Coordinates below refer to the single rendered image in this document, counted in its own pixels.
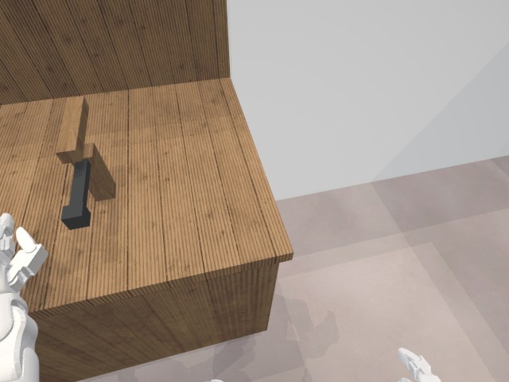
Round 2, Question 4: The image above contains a left robot forearm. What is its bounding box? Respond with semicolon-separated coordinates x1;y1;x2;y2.
0;293;39;382

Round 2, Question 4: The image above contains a right robot hand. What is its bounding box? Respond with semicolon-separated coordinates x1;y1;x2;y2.
398;348;441;382

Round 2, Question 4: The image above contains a left robot hand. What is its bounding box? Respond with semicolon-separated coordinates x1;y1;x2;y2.
0;213;49;296

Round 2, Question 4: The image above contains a tap lever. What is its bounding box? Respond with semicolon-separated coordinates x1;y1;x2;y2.
61;159;91;230

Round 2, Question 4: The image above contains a counter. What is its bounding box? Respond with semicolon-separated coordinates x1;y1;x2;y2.
0;0;293;382

